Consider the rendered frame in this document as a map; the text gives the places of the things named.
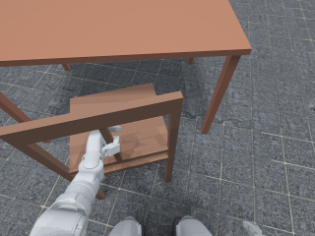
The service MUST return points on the robot left upper arm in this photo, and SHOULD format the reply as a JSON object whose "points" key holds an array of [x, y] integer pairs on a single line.
{"points": [[56, 222]]}

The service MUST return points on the left robot forearm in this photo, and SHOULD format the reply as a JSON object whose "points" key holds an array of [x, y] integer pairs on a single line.
{"points": [[81, 192]]}

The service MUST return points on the right robot hand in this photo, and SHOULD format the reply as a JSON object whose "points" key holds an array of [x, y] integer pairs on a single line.
{"points": [[252, 230]]}

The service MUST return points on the left robot hand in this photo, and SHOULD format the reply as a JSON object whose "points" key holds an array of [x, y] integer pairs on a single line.
{"points": [[96, 142]]}

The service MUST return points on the robot right foot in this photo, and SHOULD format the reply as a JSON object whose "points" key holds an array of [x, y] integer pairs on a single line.
{"points": [[174, 223]]}

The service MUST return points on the left robot shin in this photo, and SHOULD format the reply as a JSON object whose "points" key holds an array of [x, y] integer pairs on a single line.
{"points": [[130, 218]]}

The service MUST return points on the table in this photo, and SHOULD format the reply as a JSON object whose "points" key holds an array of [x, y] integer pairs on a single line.
{"points": [[51, 32]]}

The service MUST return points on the chair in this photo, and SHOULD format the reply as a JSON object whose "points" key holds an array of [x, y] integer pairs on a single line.
{"points": [[143, 138]]}

